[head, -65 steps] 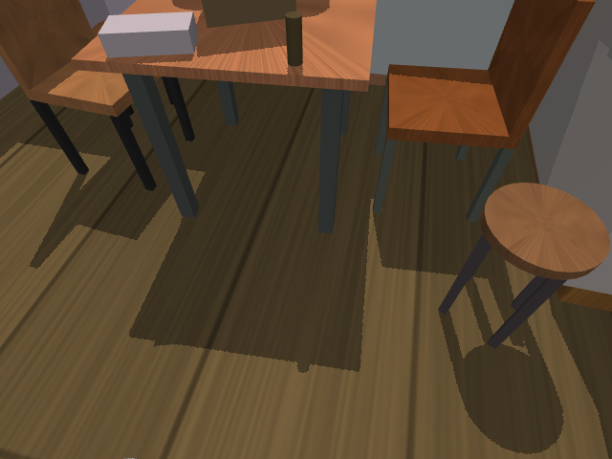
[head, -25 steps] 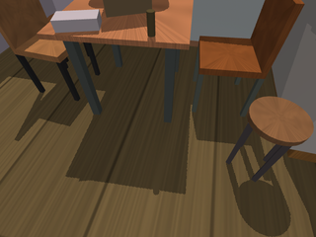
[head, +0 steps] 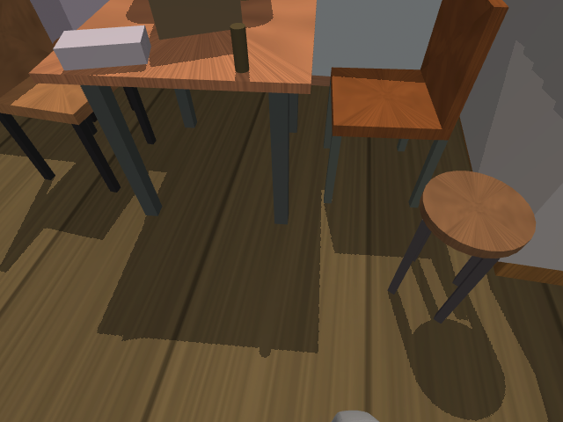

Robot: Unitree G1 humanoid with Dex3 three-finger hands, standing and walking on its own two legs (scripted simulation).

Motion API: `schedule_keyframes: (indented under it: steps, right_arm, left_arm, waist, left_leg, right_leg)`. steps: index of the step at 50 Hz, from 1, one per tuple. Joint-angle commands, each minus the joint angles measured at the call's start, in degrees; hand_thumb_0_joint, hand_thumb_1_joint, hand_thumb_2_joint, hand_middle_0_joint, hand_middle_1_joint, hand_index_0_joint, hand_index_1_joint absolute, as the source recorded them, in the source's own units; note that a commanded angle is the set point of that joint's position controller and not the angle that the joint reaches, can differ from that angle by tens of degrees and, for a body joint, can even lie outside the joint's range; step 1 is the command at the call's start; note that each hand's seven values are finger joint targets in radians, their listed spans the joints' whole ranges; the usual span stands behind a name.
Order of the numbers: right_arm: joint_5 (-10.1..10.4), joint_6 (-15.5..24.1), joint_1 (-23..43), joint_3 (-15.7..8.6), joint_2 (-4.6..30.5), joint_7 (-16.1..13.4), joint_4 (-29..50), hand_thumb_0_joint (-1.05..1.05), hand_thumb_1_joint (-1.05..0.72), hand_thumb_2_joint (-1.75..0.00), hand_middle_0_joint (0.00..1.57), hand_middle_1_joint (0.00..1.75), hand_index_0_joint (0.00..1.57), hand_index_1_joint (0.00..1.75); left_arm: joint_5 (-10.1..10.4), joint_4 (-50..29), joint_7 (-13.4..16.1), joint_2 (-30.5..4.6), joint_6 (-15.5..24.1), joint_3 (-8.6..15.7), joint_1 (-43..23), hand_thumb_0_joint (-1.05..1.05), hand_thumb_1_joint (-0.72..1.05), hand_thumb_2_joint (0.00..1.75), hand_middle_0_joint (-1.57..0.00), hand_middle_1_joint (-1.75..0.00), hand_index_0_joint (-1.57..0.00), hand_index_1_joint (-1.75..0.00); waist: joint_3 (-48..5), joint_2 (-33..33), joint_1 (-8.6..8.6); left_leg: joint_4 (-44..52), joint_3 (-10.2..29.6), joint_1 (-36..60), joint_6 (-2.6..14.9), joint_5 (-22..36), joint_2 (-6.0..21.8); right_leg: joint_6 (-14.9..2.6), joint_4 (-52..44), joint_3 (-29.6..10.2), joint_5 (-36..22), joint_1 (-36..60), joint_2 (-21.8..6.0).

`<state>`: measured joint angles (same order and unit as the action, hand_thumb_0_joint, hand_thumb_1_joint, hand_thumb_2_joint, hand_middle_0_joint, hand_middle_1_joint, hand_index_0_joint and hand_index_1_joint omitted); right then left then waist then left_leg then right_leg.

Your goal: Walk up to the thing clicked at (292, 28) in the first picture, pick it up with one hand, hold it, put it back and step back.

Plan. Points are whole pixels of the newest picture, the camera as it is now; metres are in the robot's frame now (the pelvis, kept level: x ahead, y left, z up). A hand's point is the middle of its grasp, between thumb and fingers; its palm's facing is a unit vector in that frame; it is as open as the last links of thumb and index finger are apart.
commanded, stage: walk up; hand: left
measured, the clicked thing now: (240, 48) +1.00 +0.12 +0.04
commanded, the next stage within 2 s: none
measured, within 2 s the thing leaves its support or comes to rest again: neither
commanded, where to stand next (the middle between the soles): +0.61 -0.05 m, yaw -5 degrees
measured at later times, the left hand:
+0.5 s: hand (169, 384) +0.20 +0.21 -0.15, palm faces -0.06 -0.94 -0.34, open 7.4 cm
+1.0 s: hand (200, 232) +0.51 +0.20 -0.14, palm faces -0.16 -0.89 -0.43, open 7.4 cm
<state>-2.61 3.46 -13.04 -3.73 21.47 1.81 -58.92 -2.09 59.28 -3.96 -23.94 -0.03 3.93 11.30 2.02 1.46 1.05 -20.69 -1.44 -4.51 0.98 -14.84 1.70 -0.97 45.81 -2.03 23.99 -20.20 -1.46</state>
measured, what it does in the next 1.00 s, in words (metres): walks ahead: right foot, then left foot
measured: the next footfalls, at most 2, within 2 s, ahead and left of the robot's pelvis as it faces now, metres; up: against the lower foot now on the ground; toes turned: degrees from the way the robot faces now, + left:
right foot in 0.10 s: +0.14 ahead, -0.18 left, +0.00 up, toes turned -5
left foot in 0.54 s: +0.36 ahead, +0.08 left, +0.00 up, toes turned +0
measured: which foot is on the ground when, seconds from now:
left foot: down 0.00-0.12, up 0.14-0.52, down 0.54-0.98, up 1.00-1.00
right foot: up 0.00-0.08, down 0.10-0.58, up 0.60-0.94, down 0.96-1.00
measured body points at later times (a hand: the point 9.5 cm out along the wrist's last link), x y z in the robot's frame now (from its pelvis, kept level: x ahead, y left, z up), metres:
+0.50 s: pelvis +0.17 -0.06 -0.01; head +0.18 -0.05 +0.44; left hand +0.20 +0.26 -0.13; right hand +0.24 -0.38 -0.12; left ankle +0.30 +0.08 -0.73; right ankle +0.10 -0.17 -0.74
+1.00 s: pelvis +0.37 -0.07 -0.03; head +0.38 -0.09 +0.42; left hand +0.51 +0.24 -0.11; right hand +0.36 -0.40 -0.15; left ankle +0.32 +0.08 -0.73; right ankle +0.45 -0.20 -0.74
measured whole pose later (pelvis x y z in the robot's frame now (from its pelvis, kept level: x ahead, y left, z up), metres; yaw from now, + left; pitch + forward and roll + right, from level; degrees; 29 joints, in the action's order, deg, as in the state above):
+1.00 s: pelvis +0.37 -0.07 -0.03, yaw -7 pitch -4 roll +0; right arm -0.2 1.7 -21.1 -3.5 24.8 2.8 -48.1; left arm -0.9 48.5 -2.9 -23.8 5.2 4.1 15.0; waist 5.4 -3.1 2.3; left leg -45.8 -3.1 -9.9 1.1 -28.1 5.4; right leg -0.7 37.8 2.9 11.8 -21.6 -1.5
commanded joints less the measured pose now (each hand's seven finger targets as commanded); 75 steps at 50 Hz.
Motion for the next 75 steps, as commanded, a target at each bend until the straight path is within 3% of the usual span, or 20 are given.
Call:
schedule_keyframes:
  steps: [1,5,8,9,13,23,27,30,36,41,47,48,49,51,56,62,67,69,71,75]
  right_arm:
    - [-0.49,1.43,7.56,-4.86,17.81,-0.36,7.67,0.0,-0.9,-0.9,0.2,0.3,0.2,0.3]
    - [-0.39,-0.24,6.59,-3.66,13.24,-0.03,9.27,0.0,-0.9,-0.9,0.2,0.3,0.2,0.3]
    - [1.11,-1.43,2.31,-2.56,12.22,0.18,10.47,0.0,-0.9,-0.9,0.2,0.3,0.2,0.3]
    - [0.8,-1.31,2.79,-3.76,15.71,0.12,10.34,0.0,-0.9,-0.9,0.2,0.3,0.2,0.3]
    - [1.84,-1.1,-2.93,-3.19,14.11,0.93,7.43,0.0,-0.9,-0.9,0.2,0.3,0.2,0.3]
    - [0.63,0.18,5.33,-3.7,12.01,2.43,13.85,0.0,-0.9,-0.9,0.2,0.3,0.2,0.3]
    - [0.75,1.19,-5.01,-4.92,13.13,1.63,11.5,0.0,-0.9,-0.9,0.2,0.3,0.2,0.3]
    - [1.28,1.96,-13.21,-7.29,21.13,0.46,11.85,0.0,-0.9,-0.9,0.2,0.3,0.2,0.3]
    - [2.4,2.18,-4.74,-4.05,15.33,-0.13,14.84,0.0,-0.9,-0.9,0.2,0.3,0.2,0.3]
    - [1.88,2.1,-5.86,-4.33,16.72,0.11,16.47,0.0,-0.9,-0.9,0.2,0.3,0.2,0.3]
    - [2.65,0.69,-4.33,-2.61,13.05,0.57,18.38,0.0,-0.9,-0.9,0.2,0.3,0.2,0.3]
    - [2.65,0.65,-6.7,-1.64,10.4,0.6,18.52,0.0,-0.9,-0.9,0.2,0.3,0.2,0.3]
    - [2.5,0.09,-10.02,-0.82,8.22,0.69,18.48,0.0,-0.9,-0.9,0.2,0.3,0.2,0.3]
    - [1.68,-0.99,-7.79,-3.07,16.0,-0.19,16.51,0.0,-0.9,-0.9,0.2,0.3,0.2,0.3]
    - [2.34,-1.33,-10.54,-2.88,13.8,0.95,12.81,0.0,-0.9,-0.9,0.2,0.3,0.2,0.3]
    - [1.32,-1.27,-4.56,-3.42,12.64,2.28,14.25,0.0,-0.9,-0.9,0.2,0.3,0.2,0.3]
    - [1.41,0.2,-8.18,-3.2,11.26,0.03,11.22,0.0,-0.9,-0.9,0.2,0.3,0.2,0.3]
    - [0.62,0.97,-10.21,-4.61,18.58,-0.93,11.4,0.0,-0.9,-0.9,0.2,0.3,0.2,0.3]
    - [2.14,0.55,-5.1,-5.11,21.47,-1.03,12.47,0.0,-0.9,-0.9,0.2,0.3,0.2,0.3]
    - [2.08,0.65,-1.32,-2.54,16.1,-1.84,12.8,0.0,-0.9,-0.9,0.2,0.3,0.2,0.3]
  left_arm:
    - [0.49,-7.24,-1.31,-9.6,1.86,2.69,0.28,0.0,0.9,0.9,-0.2,-0.3,-0.2,-0.3]
    - [0.01,-2.72,0.09,-12.02,2.85,4.92,12.52,0.0,0.9,0.9,-0.2,-0.3,-0.2,-0.3]
    - [-0.11,-6.9,1.59,-19.96,3.76,6.13,12.12,0.0,0.9,0.9,-0.2,-0.3,-0.2,-0.3]
    - [0.48,-9.04,1.5,-21.73,3.82,6.06,6.97,0.0,0.9,0.9,-0.2,-0.3,-0.2,-0.3]
    - [1.72,-9.87,2.0,-15.66,4.76,4.39,4.65,0.0,0.9,0.9,-0.2,-0.3,-0.2,-0.3]
    - [1.77,-12.64,2.0,-15.57,5.95,3.85,8.92,0.0,0.9,0.9,-0.2,-0.3,-0.2,-0.3]
    - [1.59,-13.78,2.34,-14.14,5.54,2.89,8.05,0.0,0.9,0.9,-0.2,-0.3,-0.2,-0.3]
    - [2.43,-13.42,3.53,-12.11,4.87,2.13,12.29,0.0,0.9,0.9,-0.2,-0.3,-0.2,-0.3]
    - [2.75,-11.44,2.1,-10.76,4.32,1.72,11.97,0.0,0.9,0.9,-0.2,-0.3,-0.2,-0.3]
    - [1.87,-14.9,0.71,-9.17,4.53,1.69,5.0,0.0,0.9,0.9,-0.2,-0.3,-0.2,-0.3]
    - [1.48,-10.62,1.7,-12.33,5.64,4.18,14.67,0.0,0.9,0.9,-0.2,-0.3,-0.2,-0.3]
    - [1.05,-10.54,2.31,-15.68,5.98,5.46,17.72,0.0,0.9,0.9,-0.2,-0.3,-0.2,-0.3]
    - [1.27,-12.43,2.84,-19.47,6.54,6.04,17.49,0.0,0.9,0.9,-0.2,-0.3,-0.2,-0.3]
    - [2.22,-14.34,2.78,-20.47,6.23,5.28,11.68,0.0,0.9,0.9,-0.2,-0.3,-0.2,-0.3]
    - [2.3,-14.64,3.32,-15.85,6.76,3.8,7.54,0.0,0.9,0.9,-0.2,-0.3,-0.2,-0.3]
    - [1.36,-15.71,3.13,-16.02,6.56,3.82,7.44,0.0,0.9,0.9,-0.2,-0.3,-0.2,-0.3]
    - [1.77,-16.07,3.7,-12.49,4.54,1.26,4.98,0.0,0.9,0.9,-0.2,-0.3,-0.2,-0.3]
    - [2.51,-15.64,3.78,-5.08,3.4,-1.1,10.3,0.0,0.9,0.9,-0.2,-0.3,-0.2,-0.3]
    - [2.23,-12.15,4.98,-12.23,2.04,0.69,11.21,0.0,0.9,0.9,-0.2,-0.3,-0.2,-0.3]
    - [2.52,-9.24,4.49,-11.26,2.02,0.81,10.41,0.0,0.9,0.9,-0.2,-0.3,-0.2,-0.3]
  waist:
    - [2.49,-13.41,-2.98]
    - [-2.88,0.98,-7.63]
    - [0.0,12.07,-6.69]
    - [5.74,10.03,-4.58]
    - [6.58,4.83,-1.49]
    - [4.88,2.82,-4.29]
    - [-1.63,-1.92,1.86]
    - [-7.67,-13.32,4.5]
    - [2.47,-9.76,-0.88]
    - [2.64,-11.27,0.79]
    - [-4.24,0.24,-5.45]
    - [-5.8,10.71,-7.24]
    - [-5.21,16.16,-5.74]
    - [1.26,8.33,-4.66]
    - [3.77,6.81,-1.4]
    - [3.56,8.24,-2.68]
    - [-2.85,2.19,0.99]
    - [-4.72,-18.98,0.71]
    - [-1.84,-13.35,-0.38]
    - [-0.41,-12.6,-1.74]
  left_leg:
    - [9.79,9.86,-1.75,9.7,-15.16,14.18]
    - [-15.31,-0.86,-16.35,5.49,-12.88,5.64]
    - [-44.67,2.84,-30.85,0.56,-17.32,-1.75]
    - [-44.95,4.63,-29.61,0.5,-15.18,1.99]
    - [-39.94,5.68,-24.94,1.24,-4.64,4.9]
    - [-14.95,0.35,-19.44,-0.97,2.76,4.05]
    - [-7.73,-2.71,0.75,1.54,5.16,-0.23]
    - [5.36,38.27,15.53,14.3,-12.52,23.39]
    - [4.34,8.43,-6.03,10.24,12.77,13.08]
    - [2.54,4.28,-3.84,13.16,16.0,13.94]
    - [-18.23,0.49,-17.0,6.9,4.61,8.11]
    - [-31.83,-3.46,-23.2,4.86,-1.74,3.34]
    - [-42.61,-1.96,-30.66,1.99,-15.88,-2.33]
    - [-47.44,3.69,-31.94,1.21,-17.68,1.62]
    - [-40.45,4.52,-26.09,0.6,-4.96,3.66]
    - [-23.57,0.11,-20.35,-1.27,-2.02,3.94]
    - [-10.44,-2.1,-2.55,0.08,7.32,-0.35]
    - [0.48,22.24,1.06,4.65,6.02,16.27]
    - [4.18,31.9,-5.09,13.36,-6.85,21.96]
    - [-0.64,13.17,-8.7,8.79,13.07,12.66]
  right_leg:
    - [0.01,-6.45,0.12,-1.55,-3.21,-4.49]
    - [0.82,-16.75,5.17,-12.63,23.7,1.78]
    - [-9.9,-40.29,-38.6,28.59,17.55,-19.53]
    - [-13.04,-41.18,-40.58,30.37,9.84,-21.08]
    - [-9.83,-36.4,-19.96,9.76,6.84,-13.25]
    - [-10.63,-30.11,-8.45,-11.21,9.61,-11.24]
    - [-7.05,-11.65,-2.49,-26.43,5.01,-6.95]
    - [-2.44,21.75,-2.55,7.87,-17.24,4.74]
    - [-0.69,15.38,-2.36,-4.1,-8.36,-1.44]
    - [0.57,-3.28,2.39,-8.58,-6.98,-3.99]
    - [-1.56,-14.35,5.04,-16.15,20.37,1.2]
    - [-3.76,-20.58,-4.55,-4.65,25.0,-4.47]
    - [-8.27,-29.34,-30.37,5.3,24.28,-19.88]
    - [-15.71,-32.92,-37.69,14.34,13.83,-23.85]
    - [-11.13,-30.31,-13.27,-7.06,6.43,-13.55]
    - [-11.3,-29.63,-5.6,-0.35,1.34,-11.57]
    - [-7.46,-11.35,-0.77,-21.07,-2.42,-10.01]
    - [-0.79,7.73,4.78,-0.24,-10.28,0.13]
    - [-1.52,14.54,0.15,8.43,-9.79,-0.99]
    - [-1.17,9.58,-0.58,2.91,-6.22,-2.66]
